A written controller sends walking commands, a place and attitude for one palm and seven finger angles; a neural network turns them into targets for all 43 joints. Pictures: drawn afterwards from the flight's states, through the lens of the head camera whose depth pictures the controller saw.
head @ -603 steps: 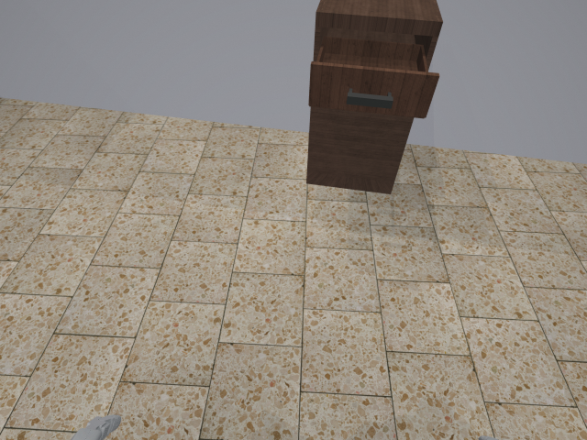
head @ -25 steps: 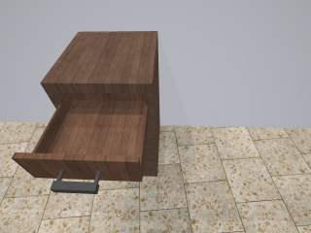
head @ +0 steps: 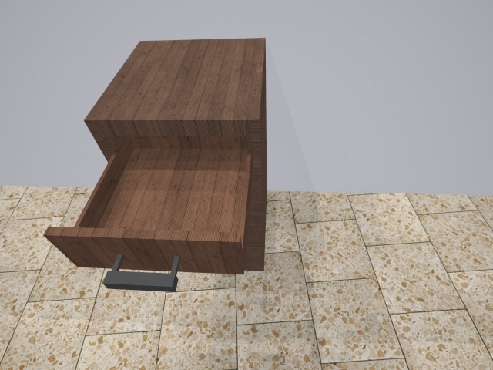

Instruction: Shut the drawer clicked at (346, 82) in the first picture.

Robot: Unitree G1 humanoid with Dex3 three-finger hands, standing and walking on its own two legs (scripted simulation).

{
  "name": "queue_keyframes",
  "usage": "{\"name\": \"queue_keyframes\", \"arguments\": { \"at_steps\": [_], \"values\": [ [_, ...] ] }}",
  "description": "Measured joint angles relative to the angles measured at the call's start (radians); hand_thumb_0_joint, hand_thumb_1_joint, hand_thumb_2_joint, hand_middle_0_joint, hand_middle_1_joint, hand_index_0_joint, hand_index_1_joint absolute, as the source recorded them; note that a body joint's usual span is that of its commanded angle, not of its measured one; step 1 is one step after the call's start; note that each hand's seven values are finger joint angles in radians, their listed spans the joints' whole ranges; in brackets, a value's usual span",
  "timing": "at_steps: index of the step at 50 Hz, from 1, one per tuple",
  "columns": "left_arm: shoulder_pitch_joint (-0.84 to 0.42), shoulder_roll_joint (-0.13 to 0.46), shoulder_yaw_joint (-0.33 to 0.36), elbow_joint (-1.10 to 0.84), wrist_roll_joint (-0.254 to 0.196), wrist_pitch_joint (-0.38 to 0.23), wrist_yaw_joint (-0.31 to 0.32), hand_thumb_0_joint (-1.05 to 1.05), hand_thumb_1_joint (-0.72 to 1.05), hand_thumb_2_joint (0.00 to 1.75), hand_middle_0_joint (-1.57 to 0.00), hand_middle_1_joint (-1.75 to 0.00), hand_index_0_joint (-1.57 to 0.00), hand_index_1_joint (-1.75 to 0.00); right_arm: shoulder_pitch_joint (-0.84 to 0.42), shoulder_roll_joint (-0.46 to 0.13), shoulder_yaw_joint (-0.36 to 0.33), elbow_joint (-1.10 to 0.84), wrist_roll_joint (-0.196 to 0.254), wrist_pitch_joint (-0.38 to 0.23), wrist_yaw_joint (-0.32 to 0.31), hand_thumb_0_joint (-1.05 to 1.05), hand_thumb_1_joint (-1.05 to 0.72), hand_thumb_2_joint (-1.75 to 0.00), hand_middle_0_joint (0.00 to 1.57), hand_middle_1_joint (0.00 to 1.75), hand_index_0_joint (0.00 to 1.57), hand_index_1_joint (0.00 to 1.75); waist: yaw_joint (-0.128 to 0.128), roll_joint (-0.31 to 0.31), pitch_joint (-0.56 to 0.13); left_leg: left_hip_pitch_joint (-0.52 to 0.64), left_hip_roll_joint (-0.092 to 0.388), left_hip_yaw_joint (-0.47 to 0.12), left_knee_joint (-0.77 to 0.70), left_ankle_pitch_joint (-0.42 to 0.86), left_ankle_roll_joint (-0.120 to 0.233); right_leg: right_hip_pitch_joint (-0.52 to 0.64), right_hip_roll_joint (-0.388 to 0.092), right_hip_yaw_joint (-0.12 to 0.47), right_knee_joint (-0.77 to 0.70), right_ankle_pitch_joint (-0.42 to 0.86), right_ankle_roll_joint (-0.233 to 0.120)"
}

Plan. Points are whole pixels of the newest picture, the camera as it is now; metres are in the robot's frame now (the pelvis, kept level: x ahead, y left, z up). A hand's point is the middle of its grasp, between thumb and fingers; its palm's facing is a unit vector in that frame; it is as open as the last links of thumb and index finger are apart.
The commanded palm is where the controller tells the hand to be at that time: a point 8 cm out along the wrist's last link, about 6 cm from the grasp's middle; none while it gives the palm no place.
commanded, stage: come to a stop and stand still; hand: left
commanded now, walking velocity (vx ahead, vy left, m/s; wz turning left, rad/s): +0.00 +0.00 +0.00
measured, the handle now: (144, 270) +0.30 +0.24 -0.08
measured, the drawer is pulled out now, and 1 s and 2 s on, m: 0.30 0.30 0.30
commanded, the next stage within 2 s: look again from close up in 0.42 s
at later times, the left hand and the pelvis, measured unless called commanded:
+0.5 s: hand out of the picture -0.04 +0.13 -0.16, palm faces +0.05 -0.99 -0.15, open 7.4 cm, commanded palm none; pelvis -0.01 -0.02 +0.01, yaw +0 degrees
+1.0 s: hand out of the picture -0.01 +0.21 -0.18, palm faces +0.04 -0.99 -0.15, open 7.4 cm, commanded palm none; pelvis -0.01 +0.05 +0.01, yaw +0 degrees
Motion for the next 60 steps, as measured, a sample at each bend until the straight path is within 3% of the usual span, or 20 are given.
{"name": "queue_keyframes", "arguments": {
  "at_steps": [4, 6, 10, 27, 31, 35, 41, 55, 56, 57, 60],
  "values": [
    [0.044, -0.014, -0.016, 0.009, -0.001, -0.021, 0.000, 0.00, 0.91, 0.90, -0.20, -0.30, -0.19, -0.29, 0.027, -0.007, 0.004, 0.021, -0.001, 0.011, 0.009, -0.01, -0.95, -0.90, 0.20, 0.30, 0.20, 0.30, -0.017, 0.007, -0.030, 0.030, 0.016, -0.027, -0.027, -0.027, -0.018, 0.030, 0.019, -0.014, -0.056, 0.034, -0.027],
    [0.055, -0.013, -0.019, 0.016, -0.004, -0.022, -0.001, 0.00, 0.91, 0.90, -0.20, -0.30, -0.19, -0.29, 0.045, -0.003, 0.010, 0.036, -0.001, 0.008, 0.011, 0.00, -0.94, -0.90, 0.20, 0.30, 0.20, 0.30, -0.023, -0.004, -0.039, 0.049, 0.029, -0.035, -0.056, 0.021, -0.027, 0.040, 0.030, -0.019, -0.070, 0.042, -0.031],
    [0.055, -0.015, -0.023, 0.026, -0.008, -0.022, -0.005, 0.00, 0.91, 0.90, -0.20, -0.30, -0.20, -0.29, 0.081, 0.011, 0.022, 0.073, 0.000, 0.005, 0.009, 0.00, -0.93, -0.90, 0.20, 0.30, 0.20, 0.30, -0.020, -0.030, -0.038, 0.069, 0.043, -0.037, -0.072, 0.033, -0.045, 0.065, 0.045, -0.021, -0.098, 0.058, -0.037],
    [0.063, -0.030, -0.021, 0.060, -0.011, -0.036, -0.001, 0.00, 0.91, 0.89, -0.20, -0.30, -0.20, -0.29, 0.193, 0.071, 0.043, 0.144, -0.003, -0.007, 0.004, 0.00, -0.91, -0.90, 0.19, 0.30, 0.20, 0.30, -0.029, -0.026, -0.007, 0.032, 0.061, -0.047, -0.061, 0.029, -0.047, 0.060, 0.068, -0.025, -0.164, 0.098, -0.039],
    [0.071, -0.041, -0.023, 0.046, -0.008, -0.056, 0.017, 0.00, 0.91, 0.89, -0.20, -0.30, -0.20, -0.29, 0.155, 0.061, 0.033, 0.084, 0.000, -0.007, 0.004, 0.00, -0.91, -0.90, 0.20, 0.30, 0.20, 0.30, -0.041, -0.006, 0.017, -0.016, 0.045, -0.069, 0.076, -0.074, -0.016, 0.044, 0.074, -0.010, -0.147, 0.103, -0.027],
    [0.066, -0.025, -0.017, 0.040, -0.010, -0.038, 0.018, 0.00, 0.91, 0.89, -0.20, -0.30, -0.20, -0.29, 0.132, 0.062, 0.027, 0.057, -0.005, -0.017, -0.001, 0.01, -0.92, -0.90, 0.20, 0.30, 0.20, 0.30, -0.058, -0.013, -0.008, 0.013, 0.025, -0.072, 0.055, -0.064, 0.001, 0.031, 0.066, -0.023, -0.087, 0.064, -0.016],
    [0.033, -0.003, -0.009, 0.011, -0.005, -0.031, 0.018, 0.00, 0.91, 0.89, -0.20, -0.30, -0.19, -0.29, 0.117, 0.040, 0.027, 0.058, -0.011, -0.017, -0.002, 0.02, -0.94, -0.90, 0.20, 0.30, 0.20, 0.30, -0.026, -0.044, -0.040, 0.011, -0.003, -0.060, 0.066, -0.073, 0.034, 0.030, 0.036, -0.014, -0.077, 0.059, 0.014],
    [0.050, 0.025, -0.016, 0.009, -0.001, -0.022, 0.010, 0.00, 0.91, 0.90, -0.20, -0.30, -0.19, -0.29, 0.100, 0.021, 0.034, 0.037, -0.003, -0.025, 0.004, 0.01, -0.93, -0.90, 0.20, 0.30, 0.20, 0.30, -0.017, -0.059, -0.039, 0.024, -0.053, -0.035, -0.020, -0.017, 0.084, 0.029, -0.013, 0.007, -0.132, 0.105, 0.063],
    [0.105, 0.023, -0.009, -0.158, -0.046, 0.050, 0.012, 0.01, 0.91, 0.90, -0.20, -0.30, -0.19, -0.29, 0.114, 0.016, 0.038, -0.008, 0.011, -0.031, 0.003, 0.01, -0.93, -0.90, 0.20, 0.30, 0.20, 0.30, -0.024, -0.056, -0.032, 0.015, -0.054, -0.037, -0.008, -0.020, 0.085, 0.022, -0.014, 0.005, -0.124, 0.105, 0.065],
    [0.172, 0.028, -0.001, -0.369, -0.074, 0.087, 0.029, 0.01, 0.92, 0.89, -0.20, -0.30, -0.20, -0.30, 0.136, 0.011, 0.047, -0.053, 0.023, -0.078, -0.008, 0.01, -0.93, -0.90, 0.20, 0.30, 0.20, 0.30, -0.020, -0.061, -0.028, 0.013, -0.059, -0.031, -0.007, -0.021, 0.083, 0.002, -0.018, 0.012, -0.088, 0.090, 0.050],
    [0.263, 0.065, -0.008, -0.784, -0.128, 0.023, 0.107, 0.03, 0.94, 0.89, -0.22, -0.32, -0.21, -0.31, 0.167, -0.006, 0.054, -0.133, 0.044, -0.229, -0.017, 0.01, -0.93, -0.90, 0.20, 0.30, 0.20, 0.30, -0.025, -0.063, -0.064, -0.003, -0.085, -0.023, -0.026, -0.007, 0.067, -0.089, -0.019, 0.032, 0.061, 0.023, 0.025]
  ]
}}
